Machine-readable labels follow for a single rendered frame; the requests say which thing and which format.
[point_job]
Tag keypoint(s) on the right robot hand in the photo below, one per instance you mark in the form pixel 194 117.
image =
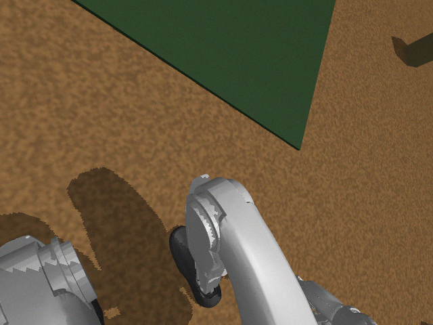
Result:
pixel 322 301

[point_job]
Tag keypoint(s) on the left robot foot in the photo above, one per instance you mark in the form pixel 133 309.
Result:
pixel 98 311

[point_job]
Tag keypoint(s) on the right robot foot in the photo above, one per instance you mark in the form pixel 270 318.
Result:
pixel 186 266

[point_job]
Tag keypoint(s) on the right robot arm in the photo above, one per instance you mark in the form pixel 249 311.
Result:
pixel 349 315

